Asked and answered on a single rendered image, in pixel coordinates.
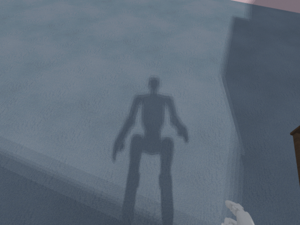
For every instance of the right robot hand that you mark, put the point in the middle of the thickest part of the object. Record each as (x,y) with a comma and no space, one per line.
(243,218)

